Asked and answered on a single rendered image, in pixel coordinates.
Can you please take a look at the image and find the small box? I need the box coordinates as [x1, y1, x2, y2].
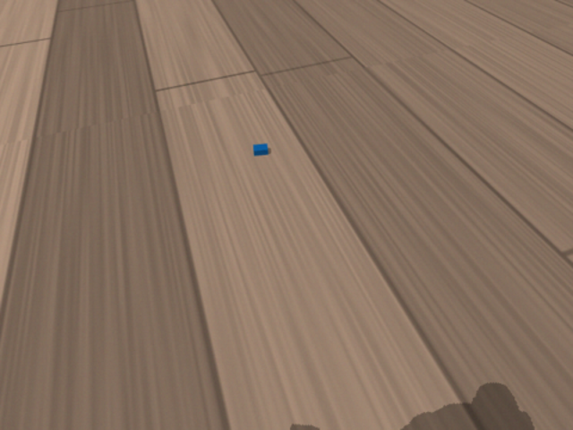
[253, 143, 269, 156]

